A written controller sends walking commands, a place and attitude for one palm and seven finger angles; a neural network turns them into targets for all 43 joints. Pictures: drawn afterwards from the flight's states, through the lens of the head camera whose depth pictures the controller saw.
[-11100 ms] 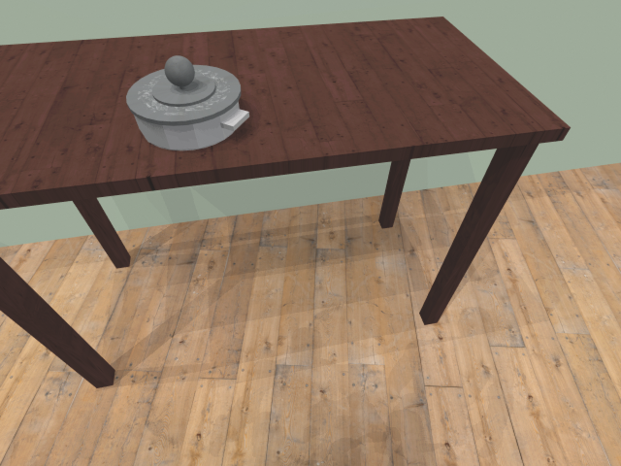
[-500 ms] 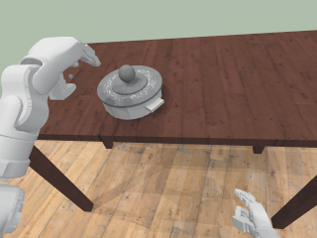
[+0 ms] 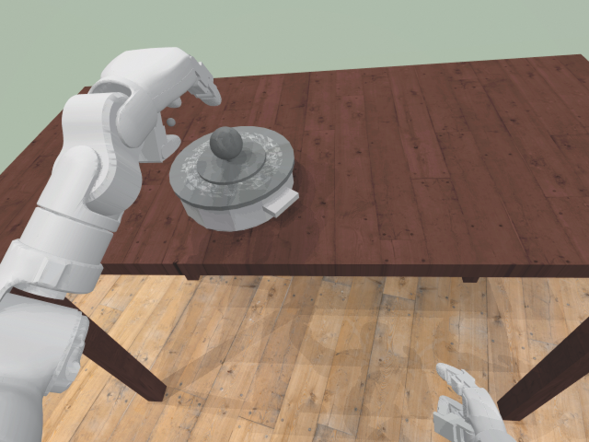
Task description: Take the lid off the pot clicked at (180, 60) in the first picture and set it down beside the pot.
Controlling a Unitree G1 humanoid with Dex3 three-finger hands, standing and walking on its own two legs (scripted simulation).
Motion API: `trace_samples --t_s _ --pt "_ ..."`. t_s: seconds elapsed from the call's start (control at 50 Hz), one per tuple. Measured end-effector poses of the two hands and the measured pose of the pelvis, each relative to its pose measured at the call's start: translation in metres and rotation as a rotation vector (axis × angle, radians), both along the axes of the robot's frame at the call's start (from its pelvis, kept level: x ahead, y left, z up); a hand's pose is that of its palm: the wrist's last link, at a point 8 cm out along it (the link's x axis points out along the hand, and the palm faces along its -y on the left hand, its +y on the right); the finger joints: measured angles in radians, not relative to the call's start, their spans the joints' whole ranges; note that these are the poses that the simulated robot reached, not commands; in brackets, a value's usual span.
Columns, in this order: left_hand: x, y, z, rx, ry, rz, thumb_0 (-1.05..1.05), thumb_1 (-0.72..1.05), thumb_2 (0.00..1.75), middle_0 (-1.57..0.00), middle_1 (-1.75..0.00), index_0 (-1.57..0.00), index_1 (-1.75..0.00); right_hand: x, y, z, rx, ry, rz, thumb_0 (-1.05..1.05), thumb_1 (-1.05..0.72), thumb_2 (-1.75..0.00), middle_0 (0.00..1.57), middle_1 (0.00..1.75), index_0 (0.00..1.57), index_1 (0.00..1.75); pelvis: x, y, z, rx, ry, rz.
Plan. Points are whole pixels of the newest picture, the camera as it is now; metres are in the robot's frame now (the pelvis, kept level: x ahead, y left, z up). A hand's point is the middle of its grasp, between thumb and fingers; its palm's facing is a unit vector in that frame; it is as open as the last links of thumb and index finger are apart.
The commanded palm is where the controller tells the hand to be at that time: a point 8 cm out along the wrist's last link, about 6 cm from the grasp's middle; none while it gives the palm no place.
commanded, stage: move the open hand above the knob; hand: left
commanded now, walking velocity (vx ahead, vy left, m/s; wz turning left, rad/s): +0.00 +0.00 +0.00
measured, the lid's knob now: (226, 143) +0.49 +0.13 +0.17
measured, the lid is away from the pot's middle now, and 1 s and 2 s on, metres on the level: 0.00 0.00 0.00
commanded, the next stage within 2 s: lower the open fingers around the knob in 1.82 s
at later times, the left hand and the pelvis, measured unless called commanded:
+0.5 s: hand (198, 100) +0.45 +0.13 +0.26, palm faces -0.08 -0.02 -1.00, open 10.0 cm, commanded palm +0.43 +0.13 +0.32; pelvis +0.01 +0.01 +0.00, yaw +0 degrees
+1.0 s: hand (213, 92) +0.47 +0.11 +0.26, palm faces -0.08 -0.03 -1.00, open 10.0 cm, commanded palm +0.43 +0.13 +0.32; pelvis +0.02 +0.01 +0.00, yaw -1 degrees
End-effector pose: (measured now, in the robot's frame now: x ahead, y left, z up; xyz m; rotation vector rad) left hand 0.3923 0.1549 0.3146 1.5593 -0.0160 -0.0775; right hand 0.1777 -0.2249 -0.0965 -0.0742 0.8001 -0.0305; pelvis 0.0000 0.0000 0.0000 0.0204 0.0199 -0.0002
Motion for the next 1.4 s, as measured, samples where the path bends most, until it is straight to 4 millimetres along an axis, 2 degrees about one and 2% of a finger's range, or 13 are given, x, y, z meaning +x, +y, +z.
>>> trace_samples --t_s 0.34,0.72,0.9,1.22,1.4 --pt "0.032 -0.013 0.002 -0.014 0.028 0.014 0.0 -0.41 1.74 -0.89 -0.09 -0.89 -0.08 -0.005 -0.002 -0.002 -0.019 0.037 -0.026 0.01 -0.9 -0.9 0.2 0.3 0.2 0.3 0.009 0.004 0.001 -0.005 0.016 0.002" --pt "0.066 -0.038 0.006 -0.026 0.056 0.016 0.0 -0.41 1.74 -0.89 -0.09 -0.89 -0.08 -0.029 -0.004 -0.011 -0.031 0.111 -0.073 0.01 -0.9 -0.9 0.2 0.3 0.2 0.3 0.015 0.008 0.002 -0.005 0.042 -0.008" --pt "0.065 -0.041 0.004 -0.026 0.051 -0.002 0.0 -0.41 1.74 -0.89 -0.09 -0.89 -0.08 -0.03 -0.006 -0.012 -0.03 0.12 -0.077 0.01 -0.9 -0.9 0.2 0.3 0.2 0.3 0.017 0.008 0.002 -0.004 0.04 -0.014" --pt "0.054 -0.038 0.003 -0.015 0.047 0.017 0.0 -0.41 1.74 -0.89 -0.09 -0.89 -0.08 -0.005 -0.002 -0.003 -0.025 0.055 -0.039 0.01 -0.9 -0.9 0.2 0.3 0.2 0.3 0.013 0.003 0.001 -0.002 0.032 0.0" --pt "0.058 -0.035 0.003 -0.008 0.061 0.046 0.0 -0.41 1.74 -0.89 -0.09 -0.89 -0.08 -0.009 -0.005 -0.004 -0.029 0.065 -0.047 0.01 -0.9 -0.9 0.2 0.3 0.2 0.3 0.012 0.001 0.001 -0.001 0.032 -0.002"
